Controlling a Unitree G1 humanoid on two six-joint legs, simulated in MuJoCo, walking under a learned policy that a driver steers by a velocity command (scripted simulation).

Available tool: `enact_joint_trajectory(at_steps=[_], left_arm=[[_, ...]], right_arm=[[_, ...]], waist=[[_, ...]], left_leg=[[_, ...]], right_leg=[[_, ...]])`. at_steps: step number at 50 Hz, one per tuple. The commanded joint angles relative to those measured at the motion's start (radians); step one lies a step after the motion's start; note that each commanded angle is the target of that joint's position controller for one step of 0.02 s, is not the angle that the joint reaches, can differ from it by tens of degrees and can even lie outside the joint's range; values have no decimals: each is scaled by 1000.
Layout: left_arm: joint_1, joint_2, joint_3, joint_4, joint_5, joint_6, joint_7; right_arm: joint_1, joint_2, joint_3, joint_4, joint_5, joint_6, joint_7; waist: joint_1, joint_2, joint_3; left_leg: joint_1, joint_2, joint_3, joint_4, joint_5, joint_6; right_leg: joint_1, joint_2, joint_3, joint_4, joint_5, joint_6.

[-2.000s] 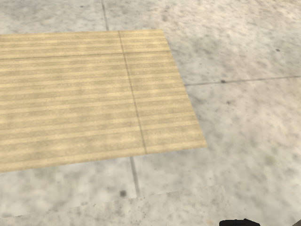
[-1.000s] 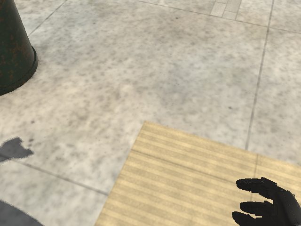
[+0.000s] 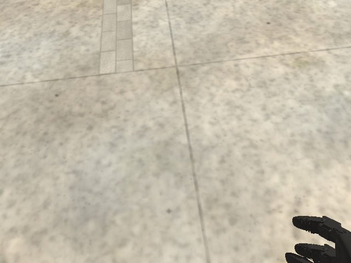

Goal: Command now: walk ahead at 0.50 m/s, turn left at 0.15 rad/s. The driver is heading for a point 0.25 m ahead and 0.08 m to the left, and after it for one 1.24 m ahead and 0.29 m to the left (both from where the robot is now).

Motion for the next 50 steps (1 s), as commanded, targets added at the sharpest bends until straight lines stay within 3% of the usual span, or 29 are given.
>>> enact_joint_trajectory(at_steps=[1, 2, 3, 4, 5, 6, 7, 8, 9, 10, 13, 17, 20, 22, 24, 25, 26, 27, 28, 29, 30, 31, 33, 40, 43, 47, 48, 49, 50], left_arm=[[53, 145, 30, -32, 2, 2, 4], [35, 153, 29, -34, 1, 3, 4], [-24, 167, 29, -48, 3, -3, 2], [-78, 151, 21, -82, 22, -20, 1], [57, 62, -5, -85, 24, -41, -11], [7, 137, 1, -99, 3, -66, -21], [-103, 163, 8, -134, -24, -79, -25], [-161, 150, 3, -152, -13, -87, -22], [-179, 142, 7, -164, 11, -88, -16], [-170, 133, 11, -176, 23, -83, -13], [-171, 94, 4, -205, 21, -60, -7], [-340, 45, -21, -253, 21, -56, -13], [-400, 73, -15, -272, 1, -60, -23], [-404, 106, -1, -281, -6, -67, -28], [-326, 131, 17, -267, -6, -75, -28], [-225, 165, 32, -255, 5, -79, -22], [-58, 231, 48, -240, 16, -77, -13], [-1, 278, 58, -204, 22, -64, -21], [-42, 189, 41, -230, 11, -60, -22], [-71, 139, 25, -236, 9, -53, -17], [-114, 125, 16, -236, 16, -48, -18], [-144, 108, 10, -225, 18, -44, -20], [-164, 92, 5, -207, 20, -48, -23], [-117, 157, 26, -123, 10, -52, -19], [-79, 185, 29, -92, -5, -43, -22], [-18, 224, 35, -45, -32, -24, -28], [-18, 235, 35, -36, -36, -18, -28], [-29, 242, 33, -28, -42, -13, -27], [-19, 224, 23, -21, -41, -13, -25]], right_arm=[[-105, -78, -17, -97, 3, -26, 19], [-4, -100, -30, -71, 2, -23, 16], [164, -135, -47, -30, 3, -20, 11], [370, -202, -63, 9, -12, -15, 0], [391, -253, -71, 16, -7, -8, 2], [400, -181, -61, 21, 13, 9, -7], [326, -149, -53, -1, 10, 17, -17], [274, -136, -48, -20, 1, 20, -19], [248, -130, -44, -28, -3, 19, -18], [244, -126, -40, -32, -9, 17, -20], [254, -134, -43, -36, 1, 22, -30], [317, -185, -65, -29, 15, 40, -48], [385, -175, -64, -21, 23, 54, -49], [402, -170, -64, -26, 23, 60, -49], [388, -153, -62, -42, 18, 60, -50], [373, -119, -52, -59, 10, 54, -47], [389, -53, -31, -84, -11, 47, -45], [507, -62, -26, -111, 26, 40, -47], [496, -150, -45, -82, 31, 43, -51], [395, -180, -53, -97, 20, 52, -50], [347, -164, -53, -108, 8, 59, -49], [321, -151, -56, -122, 1, 61, -46], [331, -117, -53, -126, 12, 70, -36], [199, -70, -28, -154, 5, 75, -20], [100, -58, -16, -177, 4, 63, -4], [24, -77, -16, -216, 7, 55, 11], [48, -91, -23, -215, 4, 51, 12], [138, -115, -38, -191, -1, 47, 8], [292, -168, -65, -143, -6, 46, 0]], waist=[[-17, -137, -49], [-76, -150, -102], [-173, -145, -171], [-256, -46, -293], [-172, 218, -369], [-211, 163, -339], [-212, 96, -183], [-183, -15, -111], [-148, -72, -65], [-113, -66, -59], [-81, -8, -49], [-135, 24, -42], [-161, 45, -56], [-150, 58, -63], [-95, 74, -81], [-42, 60, -145], [9, -86, -280], [-48, -428, -362], [-31, -281, -267], [-10, -183, -159], [-31, -108, -94], [-53, -110, -50], [-86, -150, -19], [-69, -98, -4], [-37, -94, 23], [-31, -119, 49], [-58, -134, 36], [-120, -138, -12], [-193, -123, -104]], left_leg=[[36, -58, 67, -23, -102, 50], [182, -92, 84, -44, -89, 77], [406, -67, 33, -70, -4, 123], [703, 98, -189, -48, 92, 203], [1015, 332, -652, -98, 35, 382], [1017, 315, -755, -198, -173, 368], [899, 277, -628, -226, -202, 322], [752, 235, -545, -253, -118, 291], [633, 203, -497, -275, -12, 277], [554, 177, -454, -296, 58, 272], [417, 142, -376, -316, 143, 266], [256, 51, -278, -301, 83, 196], [299, 62, -340, -248, -29, 170], [356, 84, -411, -190, -106, 152], [356, 64, -433, -98, -113, 117], [299, 25, -391, 43, -98, 83], [153, -54, -271, 346, -338, 37], [-140, -104, -175, 607, -618, -2], [-238, -30, -186, 731, -555, -21], [-260, -1, -161, 770, -456, -30], [-224, 29, -139, 753, -387, -35], [-207, 53, -137, 716, -345, -36], [-146, 82, -118, 677, -315, -39], [-145, 96, -92, 383, -83, -60], [-77, 72, -40, 206, -20, -45], [-13, 39, 13, 68, -135, -1], [53, 15, 33, 28, -173, 18], [201, -21, 61, -38, -149, 40], [447, -38, 66, -57, -93, 67]], right_leg=[[106, -293, 68, 104, 1039, -43], [85, -275, 43, 194, 1193, -29], [-15, -249, 14, 350, 1221, -4], [-222, -195, -25, 638, 916, 24], [-617, -28, -68, 982, -47, 121], [-752, -57, 14, 1055, -126, 118], [-836, -110, 13, 1040, -46, 120], [-807, -140, -9, 976, 12, 117], [-764, -158, -25, 905, 39, 125], [-706, -176, -29, 852, 48, 133], [-654, -194, -63, 667, 42, 164], [-483, -131, -107, 344, 332, 182], [-425, -97, -82, 226, 394, 181], [-387, -91, -61, 164, 337, 163], [-255, -100, -66, 96, 307, 120], [-89, -172, -22, 104, 293, 76], [169, -371, 165, 117, 303, 4], [355, -564, 615, 21, 69, -153], [286, -543, 629, -24, -97, -140], [183, -495, 465, -27, -73, -100], [62, -449, 347, -46, 51, -79], [-17, -413, 267, -68, 139, -73], [-115, -370, 145, -117, 226, -61], [-97, -362, -89, -170, 436, -69], [-92, -353, -148, -170, 421, -58], [-11, -398, -135, -120, 502, -51], [0, -399, -134, -71, 628, -45], [-10, -377, -156, 30, 788, -27], [-84, -330, -193, 208, 856, 0]])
